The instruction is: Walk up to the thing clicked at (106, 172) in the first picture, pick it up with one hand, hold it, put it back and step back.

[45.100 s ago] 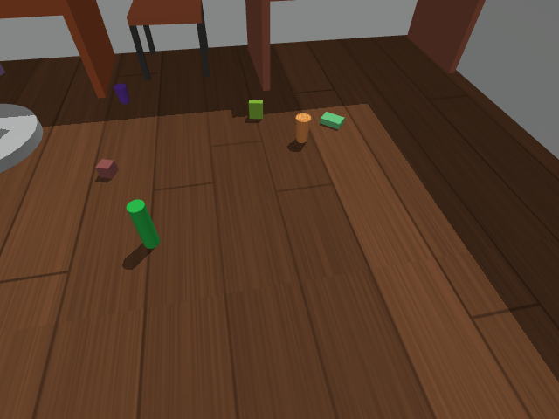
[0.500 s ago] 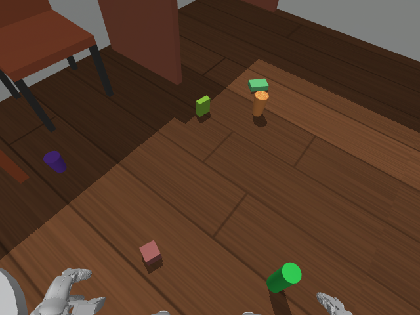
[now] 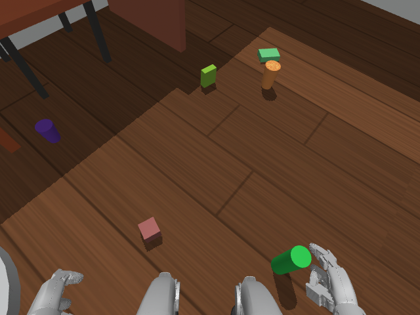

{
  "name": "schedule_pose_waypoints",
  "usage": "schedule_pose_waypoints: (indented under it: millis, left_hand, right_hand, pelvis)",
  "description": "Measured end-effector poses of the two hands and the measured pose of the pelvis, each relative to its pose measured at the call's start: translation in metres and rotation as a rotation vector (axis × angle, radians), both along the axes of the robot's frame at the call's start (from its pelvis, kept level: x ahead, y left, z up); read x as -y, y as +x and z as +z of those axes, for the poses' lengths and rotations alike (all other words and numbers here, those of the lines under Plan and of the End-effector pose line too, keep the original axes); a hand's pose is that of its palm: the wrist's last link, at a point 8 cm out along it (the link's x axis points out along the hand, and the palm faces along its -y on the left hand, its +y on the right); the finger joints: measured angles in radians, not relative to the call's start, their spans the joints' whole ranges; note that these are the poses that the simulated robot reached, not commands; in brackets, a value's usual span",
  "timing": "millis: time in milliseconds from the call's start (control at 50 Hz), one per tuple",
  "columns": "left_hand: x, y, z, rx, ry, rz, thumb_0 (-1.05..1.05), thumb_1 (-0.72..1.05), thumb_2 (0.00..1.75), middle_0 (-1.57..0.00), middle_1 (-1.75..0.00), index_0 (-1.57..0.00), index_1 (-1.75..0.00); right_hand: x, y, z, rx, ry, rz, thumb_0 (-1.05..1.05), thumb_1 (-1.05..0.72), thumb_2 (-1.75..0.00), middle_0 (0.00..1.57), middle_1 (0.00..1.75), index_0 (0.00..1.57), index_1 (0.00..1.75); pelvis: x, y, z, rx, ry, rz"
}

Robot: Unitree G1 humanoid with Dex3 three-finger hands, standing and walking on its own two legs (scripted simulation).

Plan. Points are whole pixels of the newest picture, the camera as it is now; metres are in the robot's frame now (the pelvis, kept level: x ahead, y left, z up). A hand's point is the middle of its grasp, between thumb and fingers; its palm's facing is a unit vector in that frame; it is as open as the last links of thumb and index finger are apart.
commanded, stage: rise first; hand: left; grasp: from above
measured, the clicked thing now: (150, 229) +0.42 +0.23 -0.64
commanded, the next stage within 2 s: none
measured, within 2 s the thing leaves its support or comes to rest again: neither
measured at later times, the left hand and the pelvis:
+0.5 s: hand (103, 266) +0.24 +0.29 -0.34, palm faces -0.33 -0.36 -0.87, open 12.9 cm; pelvis -0.06 -0.01 -0.19, yaw -1 degrees
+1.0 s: hand (117, 243) +0.32 +0.30 -0.45, palm faces -0.32 -0.21 -0.92, open 12.5 cm; pelvis -0.09 -0.01 -0.29, yaw -4 degrees
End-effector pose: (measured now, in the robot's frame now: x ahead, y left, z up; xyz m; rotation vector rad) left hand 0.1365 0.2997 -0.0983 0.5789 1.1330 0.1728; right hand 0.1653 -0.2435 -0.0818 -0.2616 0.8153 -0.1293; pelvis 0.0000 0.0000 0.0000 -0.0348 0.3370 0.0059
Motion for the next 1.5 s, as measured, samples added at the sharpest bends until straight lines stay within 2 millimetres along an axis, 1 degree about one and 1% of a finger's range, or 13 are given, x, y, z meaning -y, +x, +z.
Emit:
schedule_pose_waypoints:
  millis: [80,160,240,340,420,520,580,660,800,940,1120,1340,1500]
  left_hand:
    - [-0.002,0.002,-0.011,-0.005,0.042,-0.031,-0.01,-0.44,0.82,-0.24,-0.95,-0.24,-0.94]
    - [-0.007,0.011,-0.035,-0.017,0.115,-0.094,-0.01,-0.43,0.82,-0.23,-0.96,-0.23,-0.95]
    - [-0.012,0.029,-0.069,-0.010,0.212,-0.176,-0.01,-0.41,0.81,-0.22,-0.97,-0.23,-0.96]
    - [-0.007,0.059,-0.116,0.045,0.327,-0.299,-0.01,-0.37,0.80,-0.23,-0.95,-0.24,-0.94]
    - [-0.003,0.083,-0.153,0.095,0.423,-0.368,-0.01,-0.35,0.80,-0.26,-0.92,-0.27,-0.91]
    - [0.000,0.110,-0.190,0.133,0.534,-0.444,-0.01,-0.34,0.80,-0.28,-0.91,-0.29,-0.90]
    - [0.001,0.125,-0.206,0.148,0.589,-0.481,-0.01,-0.33,0.80,-0.29,-0.89,-0.30,-0.88]
    - [0.002,0.141,-0.224,0.158,0.637,-0.522,-0.01,-0.29,0.79,-0.32,-0.86,-0.33,-0.85]
    - [0.002,0.160,-0.253,0.153,0.669,-0.574,0.00,-0.25,0.77,-0.34,-0.82,-0.35,-0.81]
    - [0.002,0.178,-0.280,0.161,0.660,-0.546,0.00,-0.26,0.79,-0.34,-0.80,-0.34,-0.80]
    - [0.005,0.197,-0.308,0.139,0.645,-0.462,0.00,-0.29,0.80,-0.34,-0.79,-0.33,-0.79]
    - [0.010,0.214,-0.333,0.130,0.633,-0.465,0.00,-0.27,0.78,-0.36,-0.77,-0.35,-0.77]
    - [0.012,0.220,-0.348,0.132,0.631,-0.472,0.00,-0.25,0.75,-0.37,-0.77,-0.37,-0.77]
  right_hand:
    - [-0.002,0.005,-0.013,0.018,0.003,0.018,0.01,-0.93,-0.90,0.20,0.30,0.20,0.30]
    - [0.000,0.007,-0.037,0.023,0.002,0.043,0.01,-0.92,-0.90,0.20,0.30,0.20,0.30]
    - [0.008,0.004,-0.074,0.005,-0.007,0.059,0.01,-0.91,-0.90,0.21,0.30,0.20,0.30]
    - [0.022,-0.009,-0.132,-0.055,-0.021,0.058,0.01,-0.90,-0.89,0.21,0.30,0.20,0.30]
    - [0.030,-0.029,-0.181,-0.132,-0.029,0.055,0.01,-0.91,-0.90,0.20,0.30,0.20,0.30]
    - [0.035,-0.064,-0.235,-0.232,-0.026,0.042,0.01,-0.92,-0.90,0.20,0.30,0.20,0.30]
    - [0.036,-0.088,-0.261,-0.282,-0.020,0.027,0.01,-0.92,-0.90,0.20,0.30,0.20,0.30]
    - [0.034,-0.121,-0.285,-0.343,-0.010,0.000,0.01,-0.91,-0.90,0.20,0.30,0.20,0.30]
    - [0.030,-0.169,-0.308,-0.430,-0.010,-0.040,0.01,-0.90,-0.89,0.20,0.30,0.20,0.30]
    - [0.031,-0.196,-0.319,-0.490,-0.031,-0.052,0.01,-0.89,-0.89,0.20,0.30,0.20,0.30]
    - [0.029,-0.205,-0.329,-0.523,-0.026,-0.026,0.01,-0.89,-0.89,0.20,0.30,0.20,0.30]
    - [0.022,-0.211,-0.353,-0.544,0.021,0.004,0.00,-0.90,-0.89,0.20,0.30,0.20,0.30]
    - [0.018,-0.218,-0.365,-0.569,0.049,0.016,0.00,-0.90,-0.89,0.20,0.30,0.20,0.30]
  pelvis:
    - [0.001,-0.004,-0.013,-0.030,-0.001,0.003]
    - [0.003,-0.009,-0.034,-0.078,0.002,0.004]
    - [0.006,-0.018,-0.066,-0.138,0.007,0.001]
    - [0.009,-0.032,-0.114,-0.204,0.009,-0.007]
    - [0.011,-0.045,-0.152,-0.240,0.007,-0.013]
    - [0.013,-0.062,-0.193,-0.259,0.005,-0.019]
    - [0.013,-0.071,-0.214,-0.259,0.004,-0.025]
    - [0.014,-0.080,-0.236,-0.254,0.001,-0.032]
    - [0.011,-0.087,-0.263,-0.247,-0.009,-0.039]
    - [0.007,-0.087,-0.284,-0.253,-0.026,-0.045]
    - [0.003,-0.084,-0.302,-0.266,-0.039,-0.052]
    - [0.001,-0.082,-0.325,-0.262,-0.046,-0.060]
    - [0.000,-0.081,-0.337,-0.259,-0.050,-0.064]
